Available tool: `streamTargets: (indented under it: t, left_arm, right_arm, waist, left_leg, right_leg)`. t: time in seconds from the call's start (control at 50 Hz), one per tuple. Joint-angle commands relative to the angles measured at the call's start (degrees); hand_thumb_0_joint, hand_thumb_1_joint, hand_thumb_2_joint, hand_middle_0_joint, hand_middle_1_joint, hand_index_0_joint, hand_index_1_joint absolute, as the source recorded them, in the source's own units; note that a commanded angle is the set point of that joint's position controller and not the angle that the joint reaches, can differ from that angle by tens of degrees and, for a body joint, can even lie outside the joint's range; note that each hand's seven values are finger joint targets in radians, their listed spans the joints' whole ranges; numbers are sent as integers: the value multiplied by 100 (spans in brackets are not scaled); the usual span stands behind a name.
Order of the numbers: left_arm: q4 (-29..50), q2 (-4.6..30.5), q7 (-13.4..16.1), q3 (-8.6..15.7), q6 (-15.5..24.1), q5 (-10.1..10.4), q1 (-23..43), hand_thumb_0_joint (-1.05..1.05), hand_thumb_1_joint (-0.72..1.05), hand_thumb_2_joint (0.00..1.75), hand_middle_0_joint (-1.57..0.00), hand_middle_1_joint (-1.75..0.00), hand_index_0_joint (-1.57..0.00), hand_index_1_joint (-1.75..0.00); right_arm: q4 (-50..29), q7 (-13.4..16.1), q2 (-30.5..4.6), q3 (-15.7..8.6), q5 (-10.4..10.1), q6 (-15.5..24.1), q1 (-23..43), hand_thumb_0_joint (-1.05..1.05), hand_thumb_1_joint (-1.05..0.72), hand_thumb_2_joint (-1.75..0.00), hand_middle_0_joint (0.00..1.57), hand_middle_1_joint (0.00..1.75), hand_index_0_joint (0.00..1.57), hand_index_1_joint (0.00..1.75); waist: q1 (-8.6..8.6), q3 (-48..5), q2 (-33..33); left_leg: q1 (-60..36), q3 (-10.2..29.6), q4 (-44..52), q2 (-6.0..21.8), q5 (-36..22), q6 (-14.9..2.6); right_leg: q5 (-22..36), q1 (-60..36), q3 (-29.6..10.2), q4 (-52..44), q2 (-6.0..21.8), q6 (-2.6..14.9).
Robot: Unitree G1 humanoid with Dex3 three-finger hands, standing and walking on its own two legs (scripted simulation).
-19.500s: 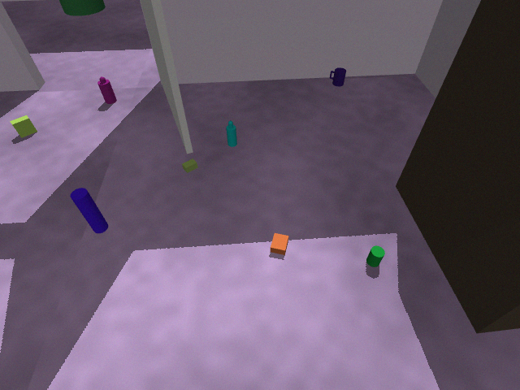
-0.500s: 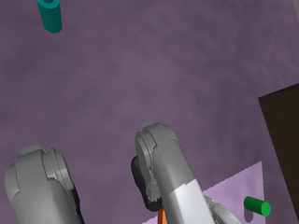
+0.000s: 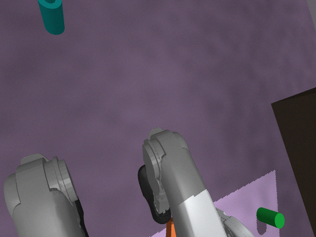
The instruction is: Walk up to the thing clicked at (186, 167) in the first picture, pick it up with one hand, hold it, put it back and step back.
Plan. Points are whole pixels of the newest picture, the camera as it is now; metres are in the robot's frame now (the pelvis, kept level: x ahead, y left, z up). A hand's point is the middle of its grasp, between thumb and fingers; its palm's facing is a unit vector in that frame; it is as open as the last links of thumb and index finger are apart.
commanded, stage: rise first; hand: left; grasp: from above
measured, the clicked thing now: out of the picture +0.47 +0.38 -0.30
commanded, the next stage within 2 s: approach in 0.32 s
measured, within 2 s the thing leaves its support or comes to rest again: neither
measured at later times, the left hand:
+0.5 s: hand out of the picture +0.42 +0.42 -0.19, palm faces -0.24 -0.34 -0.91, open 14.0 cm
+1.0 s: hand out of the picture +0.47 +0.38 -0.17, palm faces -0.26 -0.33 -0.91, open 14.2 cm
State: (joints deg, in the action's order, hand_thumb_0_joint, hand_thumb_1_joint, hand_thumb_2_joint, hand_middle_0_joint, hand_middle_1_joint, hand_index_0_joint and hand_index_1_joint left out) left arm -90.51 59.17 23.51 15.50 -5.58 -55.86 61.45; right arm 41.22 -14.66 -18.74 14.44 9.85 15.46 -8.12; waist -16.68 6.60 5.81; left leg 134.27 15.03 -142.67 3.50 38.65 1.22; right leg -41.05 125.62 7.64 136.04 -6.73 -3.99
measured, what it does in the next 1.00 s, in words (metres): stands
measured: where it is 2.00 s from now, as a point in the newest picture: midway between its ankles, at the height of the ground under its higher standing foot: (119, 217)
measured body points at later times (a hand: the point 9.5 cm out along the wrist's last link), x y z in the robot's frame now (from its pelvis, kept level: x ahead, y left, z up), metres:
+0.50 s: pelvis +0.00 +0.00 +0.00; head +0.26 +0.12 +0.35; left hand +0.44 +0.44 -0.13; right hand +0.06 -0.25 -0.08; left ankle +0.07 +0.14 -0.28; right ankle +0.10 -0.12 -0.28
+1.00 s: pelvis +0.00 +0.00 +0.00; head +0.26 +0.09 +0.35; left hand +0.48 +0.39 -0.12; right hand +0.03 -0.25 -0.07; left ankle +0.07 +0.14 -0.28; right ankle +0.10 -0.12 -0.28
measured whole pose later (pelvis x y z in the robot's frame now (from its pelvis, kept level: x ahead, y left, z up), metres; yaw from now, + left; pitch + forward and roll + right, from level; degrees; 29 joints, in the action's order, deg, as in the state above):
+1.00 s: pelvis +0.00 +0.00 +0.00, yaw +0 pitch +29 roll -11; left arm -96.0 58.2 24.6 13.6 -11.4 -56.4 69.8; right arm 39.9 -14.4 -19.8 15.7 9.4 15.3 -9.6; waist -21.2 6.6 4.1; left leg 134.5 14.4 -141.7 4.1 38.2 1.5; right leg -40.1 127.0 7.1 135.7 -7.0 -4.0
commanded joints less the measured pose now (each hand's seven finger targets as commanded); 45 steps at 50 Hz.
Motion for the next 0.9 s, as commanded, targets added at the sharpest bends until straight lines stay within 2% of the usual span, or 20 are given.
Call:
streamTargets:
  t: [0.0,0.06,0.18,0.26,0.34,0.4,0.44,0.46,0.5,0.54,0.58,0.62,0.64,0.66,0.68,0.7,0.76,0.8,0.82,0.88]
  left_arm:
    - [928,1791,238,57,-8,-15,1332,0,-54,95,-10,-101,-10,-101]
    - [881,1680,221,26,-12,-41,1245,0,-55,95,-10,-102,-10,-102]
    - [881,1615,219,-50,40,-50,1475,0,-54,95,-10,-102,-10,-101]
    - [607,1644,222,-42,61,-45,1266,0,-53,93,-10,-103,-11,-102]
    - [897,1618,246,-112,67,-68,1548,0,-54,94,-10,-103,-10,-102]
    - [545,1716,328,39,72,-62,1269,0,-53,93,-10,-102,-11,-101]
    - [829,1737,316,-5,69,-96,1535,0,-56,98,-9,-99,-8,-100]
    - [838,1715,315,-8,53,-106,1494,0,-57,98,-9,-99,-8,-100]
    - [932,1524,333,-119,42,-101,1668,0,-58,99,-9,-98,-7,-99]
    - [1105,1371,367,-166,21,-76,1733,0,-57,99,-10,-98,-8,-99]
    - [909,1107,346,-347,-48,-71,1785,0,-58,99,-10,-98,-8,-99]
    - [1260,1098,350,-365,-95,-27,2150,0,-56,98,-9,-99,-8,-100]
    - [924,925,331,-464,-157,-20,1981,0,-57,98,-9,-100,-8,-100]
    - [1140,921,311,-488,-193,-51,2142,0,-56,98,-9,-100,-8,-100]
    - [869,872,308,-541,-277,-87,2069,0,-57,98,-9,-101,-8,-101]
    - [1076,975,313,-477,-316,-69,2333,0,-56,98,-10,-100,-9,-101]
    - [381,1019,374,-444,-504,-71,2169,0,-58,99,-9,-100,-8,-101]
    - [364,1216,421,-295,-577,-71,2259,0,-56,97,-9,-102,-8,-102]
    - [254,1229,393,-396,-625,-124,2233,0,-58,98,-9,-101,-8,-102]
    - [74,1545,385,-258,-668,-117,2263,0,-56,97,-9,-100,-9,-101]
  right_arm:
    - [61,48,-1645,-506,-20,42,-1152,0,-90,-90,20,30,20,30]
    - [63,29,-1632,-543,-31,46,-1072,0,-90,-90,20,30,20,30]
    - [81,14,-1660,-525,-13,51,-1185,0,-90,-90,20,30,20,30]
    - [110,18,-1656,-531,2,68,-1202,0,-90,-90,20,30,20,30]
    - [55,15,-1636,-516,-16,88,-1143,0,-90,-90,20,30,20,30]
    - [112,13,-1656,-502,-7,54,-1164,0,-90,-90,20,30,20,30]
    - [71,15,-1676,-502,7,68,-1147,0,-89,-89,20,30,20,30]
    - [76,12,-1653,-511,-3,71,-1134,0,-89,-89,20,30,20,30]
    - [93,2,-1663,-540,-3,69,-1183,0,-89,-89,20,30,20,30]
    - [119,-15,-1642,-583,2,76,-1209,0,-89,-89,20,30,20,30]
    - [134,-33,-1649,-624,-10,72,-1255,0,-89,-89,20,30,20,30]
    - [148,-39,-1641,-659,-36,47,-1327,0,-89,-89,20,30,20,30]
    - [140,-49,-1621,-644,-33,44,-1300,0,-89,-89,20,30,20,30]
    - [150,-46,-1633,-654,-38,40,-1388,0,-89,-89,20,30,20,30]
    - [171,-53,-1628,-653,-37,23,-1413,0,-89,-89,20,30,20,30]
    - [130,-56,-1663,-646,-49,23,-1443,0,-89,-89,20,30,20,30]
    - [127,-59,-1671,-583,-39,5,-1447,0,-89,-89,20,30,20,30]
    - [69,-38,-1683,-511,-45,2,-1460,0,-89,-89,20,30,20,30]
    - [-16,-36,-1695,-462,-43,8,-1389,0,-89,-89,20,30,20,30]
    - [-6,30,-1736,-379,-61,12,-1387,0,-89,-89,20,30,20,30]
  waist:
    - [54,-3905,-2780]
    - [94,-3798,-3012]
    - [-78,-3779,-2675]
    - [-20,-3729,-2591]
    - [-38,-3869,-2866]
    - [26,-3783,-2725]
    - [-34,-3862,-2937]
    - [22,-3914,-2964]
    - [-128,-3873,-2933]
    - [-110,-3950,-3149]
    - [-206,-3820,-3060]
    - [-203,-3994,-3091]
    - [-232,-3914,-3005]
    - [-270,-4003,-3038]
    - [-277,-3936,-2980]
    - [-268,-3995,-2949]
    - [-301,-3777,-2669]
    - [-223,-3863,-2704]
    - [-274,-3833,-2636]
    - [-305,-3775,-2471]
  left_leg:
    - [-3060,-737,1332,172,-1250,-172]
    - [-3187,-687,1514,165,-1097,-115]
    - [-2946,-725,1335,151,-1094,-195]
    - [-2880,-738,1335,156,-995,-199]
    - [-3223,-701,1364,162,-1256,-154]
    - [-2999,-709,1380,171,-1178,-162]
    - [-3170,-715,1406,169,-1248,-146]
    - [-3244,-715,1389,173,-1288,-140]
    - [-3224,-699,1357,178,-1271,-144]
    - [-3326,-708,1417,185,-1224,-112]
    - [-3185,-703,1462,178,-996,-113]
    - [-3189,-702,1411,172,-1035,-119]
    - [-3071,-713,1425,156,-972,-125]
    - [-3213,-725,1382,153,-1125,-122]
    - [-3169,-741,1382,154,-1124,-125]
    - [-3141,-732,1368,146,-1181,-142]
    - [-2883,-762,1380,140,-1080,-172]
    - [-2866,-773,1395,138,-1100,-183]
    - [-2799,-801,1375,125,-1085,-207]
    - [-2591,-792,1363,135,-949,-256]
  right_leg:
    - [1607,-1789,634,-1278,-103,494]
    - [1359,-1475,708,-1178,-89,561]
    - [1500,-1713,642,-1316,-90,489]
    - [1403,-1747,636,-1360,-105,489]
    - [1561,-1620,668,-1243,-79,514]
    - [1521,-1726,673,-1251,-98,512]
    - [1566,-1706,674,-1241,-85,518]
    - [1585,-1643,666,-1215,-88,525]
    - [1606,-1591,680,-1228,-87,515]
    - [1573,-1507,686,-1230,-86,530]
    - [1402,-1382,699,-1273,-97,545]
    - [1445,-1374,683,-1278,-80,539]
    - [1400,-1380,674,-1282,-93,545]
    - [1552,-1437,658,-1290,-74,527]
    - [1559,-1433,635,-1308,-94,532]
    - [1590,-1408,642,-1288,-78,520]
    - [1541,-1526,595,-1388,-114,510]
    - [1535,-1634,599,-1364,-99,508]
    - [1543,-1728,550,-1390,-111,496]
    - [1407,-1793,535,-1435,-121,475]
